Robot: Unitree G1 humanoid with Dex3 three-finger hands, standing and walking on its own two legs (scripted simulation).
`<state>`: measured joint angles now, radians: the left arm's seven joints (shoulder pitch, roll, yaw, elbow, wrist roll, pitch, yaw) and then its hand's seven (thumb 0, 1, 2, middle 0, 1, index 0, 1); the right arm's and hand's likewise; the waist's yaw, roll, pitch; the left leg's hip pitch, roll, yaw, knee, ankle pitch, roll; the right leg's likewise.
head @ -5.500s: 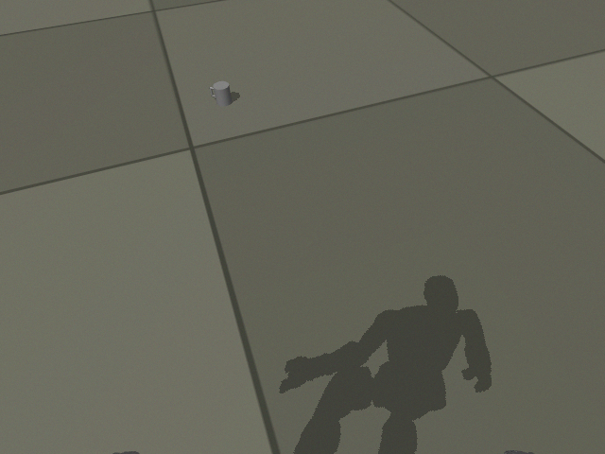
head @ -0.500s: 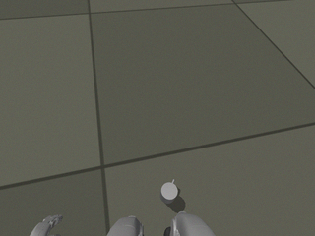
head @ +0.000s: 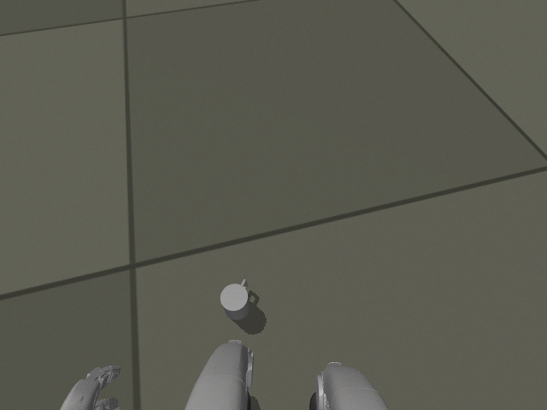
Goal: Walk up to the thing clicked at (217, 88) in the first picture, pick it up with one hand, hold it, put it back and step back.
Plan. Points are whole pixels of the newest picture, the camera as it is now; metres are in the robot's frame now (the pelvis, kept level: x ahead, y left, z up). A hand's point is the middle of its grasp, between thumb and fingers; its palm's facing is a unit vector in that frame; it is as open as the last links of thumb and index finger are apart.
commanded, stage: walk up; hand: left
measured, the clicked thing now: (238, 297) +0.46 +0.17 -0.68
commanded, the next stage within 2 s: none
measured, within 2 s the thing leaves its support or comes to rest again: neither
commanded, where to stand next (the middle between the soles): +0.09 -0.04 m, yaw +3 degrees
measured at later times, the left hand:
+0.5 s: hand out of the picture +0.00 +0.15 -0.11, palm faces +0.09 -0.91 -0.41, open 7.3 cm
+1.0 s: hand out of the picture +0.05 +0.18 -0.12, palm faces +0.10 -0.94 -0.33, open 7.3 cm
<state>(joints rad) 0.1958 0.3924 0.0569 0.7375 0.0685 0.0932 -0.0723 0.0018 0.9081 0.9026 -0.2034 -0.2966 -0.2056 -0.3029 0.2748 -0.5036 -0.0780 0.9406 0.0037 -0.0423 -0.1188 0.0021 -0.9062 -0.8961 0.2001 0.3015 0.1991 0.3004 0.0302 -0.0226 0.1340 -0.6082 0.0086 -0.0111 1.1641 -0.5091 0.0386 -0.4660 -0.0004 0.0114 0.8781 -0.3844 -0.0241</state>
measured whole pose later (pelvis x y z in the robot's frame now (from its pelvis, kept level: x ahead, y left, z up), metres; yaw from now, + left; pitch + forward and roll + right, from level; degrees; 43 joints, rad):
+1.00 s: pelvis +0.01 -0.08 +0.04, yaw +7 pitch -1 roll -1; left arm 0.13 0.36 0.00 1.08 0.00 -0.04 0.00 0.00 0.91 0.90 -0.20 -0.30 -0.21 -0.30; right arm 0.11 -0.33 -0.01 1.10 -0.01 -0.01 0.02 0.00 -0.91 -0.90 0.20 0.30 0.20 0.30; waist 0.01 -0.01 0.05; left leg -0.21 0.02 -0.01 0.51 -0.28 -0.01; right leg -0.20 -0.03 -0.03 0.48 -0.26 0.02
